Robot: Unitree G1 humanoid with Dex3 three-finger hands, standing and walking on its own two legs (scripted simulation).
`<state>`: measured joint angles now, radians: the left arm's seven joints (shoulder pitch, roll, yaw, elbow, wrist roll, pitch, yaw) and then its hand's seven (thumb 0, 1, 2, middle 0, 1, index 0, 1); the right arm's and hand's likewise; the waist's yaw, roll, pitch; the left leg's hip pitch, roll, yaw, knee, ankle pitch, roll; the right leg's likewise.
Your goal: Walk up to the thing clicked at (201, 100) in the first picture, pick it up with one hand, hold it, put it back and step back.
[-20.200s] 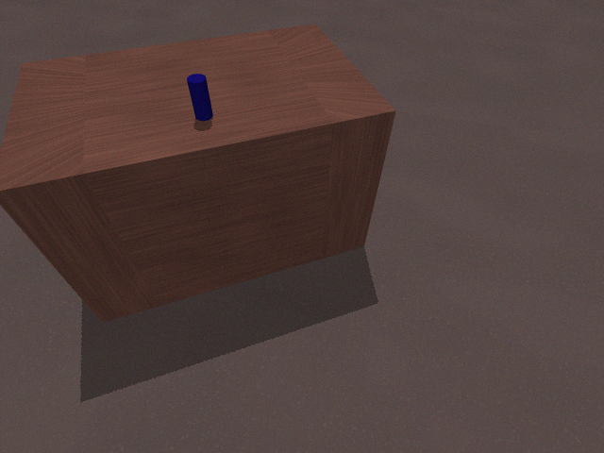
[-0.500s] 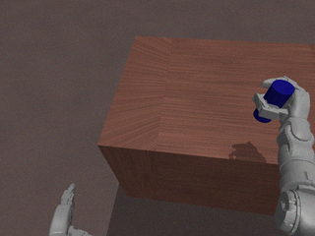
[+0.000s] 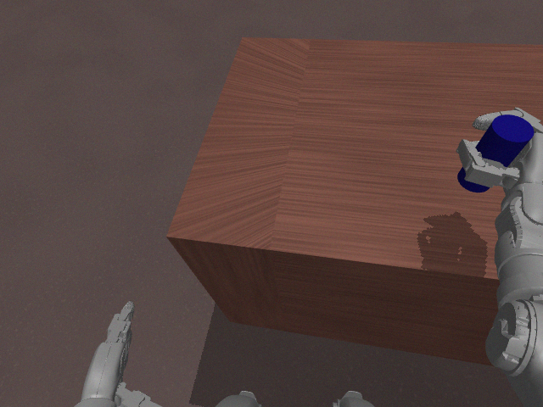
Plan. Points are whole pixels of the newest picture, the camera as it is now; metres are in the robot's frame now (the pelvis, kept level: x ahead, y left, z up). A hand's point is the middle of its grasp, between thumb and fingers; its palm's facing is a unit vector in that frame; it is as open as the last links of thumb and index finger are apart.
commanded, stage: lower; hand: right
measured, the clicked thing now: (491, 156) +0.48 -0.25 +0.07
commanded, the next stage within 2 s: loosen in 1.28 s
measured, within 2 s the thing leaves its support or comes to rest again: rests again in 1.04 s
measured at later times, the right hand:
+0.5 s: hand (469, 169) +0.49 -0.24 +0.03, palm faces +0.26 +0.96 +0.02, open 6.3 cm
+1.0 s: hand (464, 179) +0.49 -0.25 -0.01, palm faces +0.26 +0.96 +0.01, open 6.3 cm
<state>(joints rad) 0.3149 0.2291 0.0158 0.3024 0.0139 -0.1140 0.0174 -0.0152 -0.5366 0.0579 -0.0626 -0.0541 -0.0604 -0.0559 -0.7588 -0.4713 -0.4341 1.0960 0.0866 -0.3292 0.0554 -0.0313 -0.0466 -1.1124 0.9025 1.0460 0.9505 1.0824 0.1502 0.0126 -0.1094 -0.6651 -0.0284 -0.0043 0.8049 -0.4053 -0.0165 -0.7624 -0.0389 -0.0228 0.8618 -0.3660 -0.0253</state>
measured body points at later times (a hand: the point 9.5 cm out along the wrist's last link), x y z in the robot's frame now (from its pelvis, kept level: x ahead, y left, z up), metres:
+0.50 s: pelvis -0.01 +0.01 -0.03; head +0.10 -0.03 +0.40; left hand +0.14 +0.27 -0.05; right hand +0.47 -0.29 +0.03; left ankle -0.01 +0.14 -0.70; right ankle +0.03 -0.10 -0.70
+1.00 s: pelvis -0.01 +0.01 -0.05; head +0.12 -0.04 +0.38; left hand +0.14 +0.28 -0.05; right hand +0.47 -0.30 -0.01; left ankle -0.01 +0.14 -0.70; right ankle +0.03 -0.10 -0.70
